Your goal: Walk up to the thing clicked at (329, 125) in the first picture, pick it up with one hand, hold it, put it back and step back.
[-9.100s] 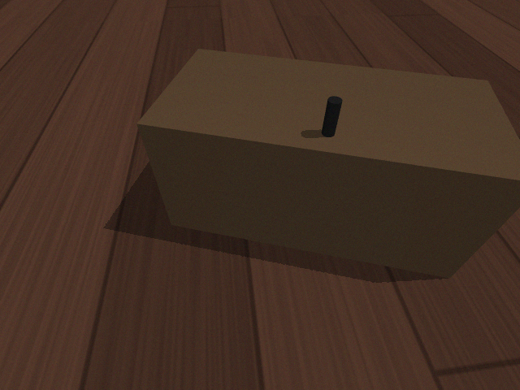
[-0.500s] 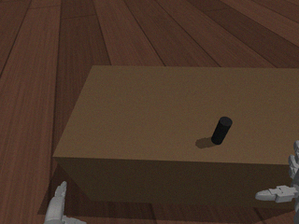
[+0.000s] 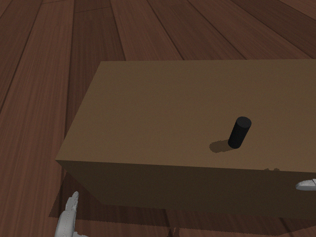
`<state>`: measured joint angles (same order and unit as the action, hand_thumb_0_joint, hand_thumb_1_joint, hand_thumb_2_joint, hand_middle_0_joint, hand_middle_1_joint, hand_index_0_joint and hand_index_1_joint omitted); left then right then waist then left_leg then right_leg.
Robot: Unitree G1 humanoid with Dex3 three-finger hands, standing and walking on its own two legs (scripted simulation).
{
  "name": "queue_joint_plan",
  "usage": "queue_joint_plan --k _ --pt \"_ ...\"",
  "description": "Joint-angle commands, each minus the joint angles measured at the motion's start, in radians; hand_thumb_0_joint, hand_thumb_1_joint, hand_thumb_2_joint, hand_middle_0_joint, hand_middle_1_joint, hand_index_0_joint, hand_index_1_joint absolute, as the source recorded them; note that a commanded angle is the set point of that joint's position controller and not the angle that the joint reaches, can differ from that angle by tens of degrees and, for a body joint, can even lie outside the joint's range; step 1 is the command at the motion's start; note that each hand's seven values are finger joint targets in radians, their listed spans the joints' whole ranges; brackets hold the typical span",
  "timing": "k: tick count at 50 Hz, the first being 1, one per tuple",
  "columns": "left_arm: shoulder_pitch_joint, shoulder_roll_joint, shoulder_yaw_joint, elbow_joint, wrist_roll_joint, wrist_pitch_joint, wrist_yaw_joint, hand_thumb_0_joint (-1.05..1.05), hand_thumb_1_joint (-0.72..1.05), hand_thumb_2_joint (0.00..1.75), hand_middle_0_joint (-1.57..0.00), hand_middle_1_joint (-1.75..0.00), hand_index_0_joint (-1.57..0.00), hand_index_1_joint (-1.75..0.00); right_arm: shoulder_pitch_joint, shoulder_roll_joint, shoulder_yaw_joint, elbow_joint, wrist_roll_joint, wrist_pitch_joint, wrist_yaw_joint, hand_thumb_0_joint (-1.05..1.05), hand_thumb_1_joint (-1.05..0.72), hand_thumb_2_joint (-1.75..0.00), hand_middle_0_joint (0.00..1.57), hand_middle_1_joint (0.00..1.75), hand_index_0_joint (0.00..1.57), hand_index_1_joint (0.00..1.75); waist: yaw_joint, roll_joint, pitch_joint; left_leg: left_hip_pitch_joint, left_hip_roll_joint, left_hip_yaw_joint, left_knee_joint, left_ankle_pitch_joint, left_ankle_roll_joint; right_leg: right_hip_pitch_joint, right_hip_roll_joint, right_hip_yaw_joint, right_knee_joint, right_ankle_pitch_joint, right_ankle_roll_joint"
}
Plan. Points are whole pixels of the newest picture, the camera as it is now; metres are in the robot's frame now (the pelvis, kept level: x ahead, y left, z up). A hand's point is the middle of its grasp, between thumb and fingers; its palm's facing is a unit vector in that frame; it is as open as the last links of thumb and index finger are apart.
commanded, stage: go down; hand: right
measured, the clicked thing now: (238, 133) +0.46 -0.23 -0.08
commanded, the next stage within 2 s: none
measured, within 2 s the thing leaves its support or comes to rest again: neither
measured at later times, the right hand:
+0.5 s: hand out of the picture +0.33 -0.37 +0.05, palm faces +0.25 +0.97 -0.01, open 17.2 cm
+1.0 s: hand out of the picture +0.36 -0.40 +0.05, palm faces +0.27 +0.96 +0.03, open 17.4 cm
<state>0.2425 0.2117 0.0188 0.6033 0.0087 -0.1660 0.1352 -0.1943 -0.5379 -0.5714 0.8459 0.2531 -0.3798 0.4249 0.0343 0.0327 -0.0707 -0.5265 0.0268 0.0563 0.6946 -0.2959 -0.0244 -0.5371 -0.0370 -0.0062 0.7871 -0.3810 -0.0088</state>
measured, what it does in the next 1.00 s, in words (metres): stands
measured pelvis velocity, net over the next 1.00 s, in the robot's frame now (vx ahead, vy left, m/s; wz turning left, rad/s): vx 0.00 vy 0.00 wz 0.00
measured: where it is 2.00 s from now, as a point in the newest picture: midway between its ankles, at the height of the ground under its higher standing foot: outside the picture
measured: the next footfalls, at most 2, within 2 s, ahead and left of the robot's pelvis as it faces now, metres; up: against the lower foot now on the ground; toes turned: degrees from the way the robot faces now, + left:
none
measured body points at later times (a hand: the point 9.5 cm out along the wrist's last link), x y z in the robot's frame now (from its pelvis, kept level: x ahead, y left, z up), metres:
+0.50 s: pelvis -0.01 +0.01 -0.02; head +0.06 -0.03 +0.42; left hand +0.15 +0.27 -0.07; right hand +0.31 -0.43 +0.05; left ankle +0.03 +0.14 -0.71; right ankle +0.01 -0.11 -0.71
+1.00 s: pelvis +0.00 +0.00 -0.03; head +0.07 -0.05 +0.41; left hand +0.16 +0.27 -0.06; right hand +0.34 -0.45 +0.05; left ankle +0.03 +0.14 -0.71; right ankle +0.01 -0.11 -0.71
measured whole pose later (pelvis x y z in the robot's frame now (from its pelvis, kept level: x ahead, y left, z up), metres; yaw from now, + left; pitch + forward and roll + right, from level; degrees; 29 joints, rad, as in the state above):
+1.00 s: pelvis +0.00 +0.00 -0.03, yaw +0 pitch +16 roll +4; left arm 0.29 0.27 -0.05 0.42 0.01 -0.20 0.14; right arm -0.49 -0.83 -0.73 1.14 0.25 -0.33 0.60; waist 0.11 0.04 -0.13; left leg -0.79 0.02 0.08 0.89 -0.37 -0.02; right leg -0.81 -0.05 0.03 1.00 -0.46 0.00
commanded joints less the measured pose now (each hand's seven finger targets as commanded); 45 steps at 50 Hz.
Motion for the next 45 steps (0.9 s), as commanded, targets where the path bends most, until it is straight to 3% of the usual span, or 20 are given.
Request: queue_joint_plan --k 1,4,5,7,9,11,13,18,23,24,26,27,31,33,34,35,38,39,42,45 --pt "-0.055 0.225 0.1 -0.196 -0.011 -0.053 0.025 0.0 -0.55 0.05 -0.06 -0.06 -0.06 -0.06 -0.283 -0.328 -0.063 -0.223 0.032 -0.061 0.009 0.0 0.4 -0.07 0.05 0.05 0.05 0.05 0.007 -0.175 -0.265 0.068 -0.044 -0.002 -0.042 0.121 0.049 0.159 -0.007 0.059 -0.139 0.333 0.029" --pt "-0.032 0.124 0.008 -0.132 -0.013 -0.056 0.013 0.0 -0.54 0.04 -0.06 -0.06 -0.06 -0.06 -0.282 -0.282 -0.025 -0.144 0.034 -0.054 0.037 0.0 0.4 -0.06 0.06 0.04 0.06 0.04 0.003 -0.18 -0.166 0.026 -0.038 -0.006 -0.035 0.079 0.049 0.074 -0.003 0.054 -0.136 0.238 0.026" --pt "-0.008 0.132 0.025 -0.09 -0.014 -0.053 0.011 0.0 -0.54 0.04 -0.06 -0.06 -0.06 -0.06 -0.26 -0.299 -0.043 -0.117 0.04 -0.051 0.045 0.0 0.42 -0.06 0.05 0.05 0.05 0.05 0.003 -0.186 -0.136 0.006 -0.036 -0.007 -0.032 0.047 0.049 0.04 0.001 0.052 -0.138 0.184 0.021" --pt "-0.038 0.196 0.063 -0.177 -0.011 -0.067 0.018 0.0 -0.54 0.04 -0.06 -0.06 -0.06 -0.06 -0.28 -0.344 -0.066 -0.104 0.05 -0.055 0.065 0.0 0.44 -0.06 0.05 0.05 0.05 0.05 0.023 -0.157 -0.231 0.021 -0.034 -0.005 -0.016 0.08 0.046 0.059 0.002 0.053 -0.115 0.206 0.018" --pt "-0.009 0.239 0.085 -0.227 -0.009 -0.072 0.026 0.0 -0.54 0.04 -0.06 -0.06 -0.06 -0.06 -0.377 -0.473 -0.134 -0.195 0.058 -0.074 0.074 0.0 0.44 -0.06 0.05 0.05 0.05 0.05 0.025 -0.187 -0.334 0.067 -0.029 -0.012 -0.008 0.141 0.04 0.109 0.013 0.045 -0.085 0.256 0.014" --pt "-0.013 0.214 0.06 -0.235 -0.01 -0.074 0.024 0.0 -0.54 0.04 -0.06 -0.06 -0.06 -0.06 -0.332 -0.448 -0.148 -0.091 0.077 -0.078 0.091 0.0 0.47 -0.06 0.04 0.05 0.05 0.05 0.017 -0.149 -0.296 0.059 -0.029 -0.012 0.008 0.154 0.035 0.072 0.021 0.046 -0.059 0.292 0.01" --pt "0.002 0.26 0.112 -0.228 -0.009 -0.076 0.031 0.0 -0.54 0.04 -0.06 -0.06 -0.06 -0.06 -0.392 -0.499 -0.179 -0.102 0.085 -0.095 0.096 0.0 0.5 -0.06 0.04 0.05 0.04 0.05 0.03 -0.149 -0.305 0.036 -0.025 -0.022 0.018 0.144 0.035 0.05 0.026 0.046 -0.043 0.242 0.001" --pt "-0.017 0.133 -0.014 -0.208 -0.007 -0.078 0.018 0.0 -0.55 0.05 -0.06 -0.06 -0.06 -0.06 -0.447 -0.535 -0.158 -0.033 0.041 -0.091 0.129 0.0 0.5 -0.06 0.04 0.05 0.05 0.05 0.018 -0.195 -0.279 -0.027 -0.019 -0.043 0.049 0.097 0.043 -0.032 0.026 0.041 -0.016 0.174 0.0" --pt "-0.037 0.251 0.053 -0.256 -0.003 -0.092 0.027 0.0 -0.54 0.04 -0.06 -0.06 -0.06 -0.05 -0.456 -0.561 -0.155 0.047 0.055 -0.056 0.177 0.0 0.51 -0.06 0.05 0.05 0.05 0.05 0.046 -0.197 -0.34 -0.057 -0.022 -0.039 0.069 0.074 0.041 -0.045 0.026 0.051 0.008 0.142 -0.001" --pt "-0.047 0.274 0.064 -0.289 -0.005 -0.093 0.029 0.0 -0.55 0.05 -0.06 -0.06 -0.06 -0.05 -0.486 -0.612 -0.185 0.013 0.06 -0.057 0.178 0.0 0.5 -0.05 0.05 0.05 0.05 0.05 0.04 -0.196 -0.392 -0.032 -0.022 -0.04 0.069 0.091 0.039 -0.022 0.027 0.051 0.016 0.162 -0.002" --pt "-0.022 0.271 0.046 -0.339 -0.007 -0.091 0.031 0.0 -0.55 0.05 -0.06 -0.06 -0.06 -0.06 -0.519 -0.638 -0.202 -0.004 0.069 -0.051 0.182 0.0 0.5 -0.05 0.05 0.05 0.05 0.05 0.037 -0.194 -0.443 -0.028 -0.036 -0.017 0.08 0.117 0.04 0.026 0.022 0.06 0.017 0.24 0.006" --pt "0.008 0.287 0.066 -0.33 -0.007 -0.087 0.034 0.0 -0.55 0.05 -0.06 -0.06 -0.06 -0.06 -0.466 -0.613 -0.19 0.084 0.064 -0.038 0.182 0.0 0.5 -0.06 0.05 0.05 0.05 0.05 0.047 -0.184 -0.416 -0.047 -0.039 -0.012 0.083 0.102 0.04 0.023 0.023 0.064 0.018 0.252 0.007" --pt "0.069 0.206 0.005 -0.261 -0.005 -0.077 0.021 0.0 -0.56 0.06 -0.06 -0.06 -0.05 -0.06 -0.487 -0.655 -0.208 0.071 0.044 -0.041 0.165 0.0 0.51 -0.06 0.05 0.05 0.05 0.05 0.025 -0.2 -0.337 -0.084 -0.038 -0.017 0.089 0.088 0.044 -0.045 0.026 0.057 0.023 0.218 0.004" --pt "0.058 0.195 0.006 -0.258 -0.003 -0.074 0.016 0.0 -0.56 0.06 -0.06 -0.06 -0.05 -0.06 -0.508 -0.671 -0.21 0.04 0.031 -0.046 0.16 0.0 0.51 -0.06 0.05 0.05 0.05 0.05 0.025 -0.208 -0.32 -0.103 -0.035 -0.025 0.096 0.084 0.048 -0.071 0.027 0.052 0.032 0.193 0.001" --pt "0.044 0.211 0.018 -0.259 -0.002 -0.076 0.014 0.0 -0.56 0.07 -0.05 -0.06 -0.05 -0.06 -0.48 -0.636 -0.185 0.085 0.026 -0.04 0.163 0.0 0.54 -0.06 0.04 0.05 0.05 0.05 0.027 -0.226 -0.301 -0.129 -0.037 -0.022 0.102 0.054 0.051 -0.073 0.022 0.055 0.025 0.182 0.007" --pt "0.019 0.211 0.016 -0.269 -0.001 -0.078 0.013 0.0 -0.56 0.06 -0.05 -0.06 -0.05 -0.06 -0.521 -0.676 -0.205 0.027 0.025 -0.05 0.161 0.0 0.54 -0.05 0.04 0.05 0.05 0.05 0.027 -0.23 -0.319 -0.132 -0.037 -0.024 0.101 0.051 0.052 -0.068 0.019 0.054 0.029 0.165 0.006" --pt "0.0 0.232 0.03 -0.281 0.002 -0.081 0.015 0.0 -0.56 0.06 -0.05 -0.06 -0.05 -0.06 -0.56 -0.678 -0.204 0.029 0.026 -0.052 0.167 0.0 0.55 -0.07 0.04 0.05 0.04 0.05 0.038 -0.268 -0.369 -0.148 -0.039 -0.023 0.115 0.059 0.054 -0.032 0.014 0.059 0.04 0.194 0.013" --pt "-0.003 0.218 0.007 -0.29 0.003 -0.08 0.014 0.0 -0.56 0.06 -0.05 -0.06 -0.05 -0.06 -0.558 -0.676 -0.205 0.035 0.03 -0.05 0.172 0.0 0.55 -0.07 0.04 0.05 0.04 0.05 0.034 -0.261 -0.37 -0.135 -0.04 -0.02 0.115 0.063 0.052 -0.037 0.016 0.059 0.043 0.198 0.011" --pt "0.007 0.273 0.034 -0.353 0.0 -0.081 0.025 0.0 -0.57 0.06 -0.06 -0.06 -0.05 -0.06 -0.531 -0.68 -0.205 0.083 0.032 -0.028 0.184 0.0 0.52 -0.07 0.04 0.05 0.05 0.05 0.053 -0.24 -0.455 -0.106 -0.043 -0.013 0.119 0.115 0.049 0.025 0.015 0.066 0.064 0.302 0.01" --pt "0.063 0.284 0.05 -0.317 -0.001 -0.072 0.025 0.0 -0.56 0.06 -0.06 -0.06 -0.05 -0.06 -0.558 -0.709 -0.209 0.069 0.033 -0.015 0.186 0.0 0.52 -0.07 0.04 0.05 0.05 0.05 0.06 -0.256 -0.442 -0.135 -0.047 -0.004 0.12 0.116 0.048 0.051 0.011 0.072 0.071 0.361 0.014"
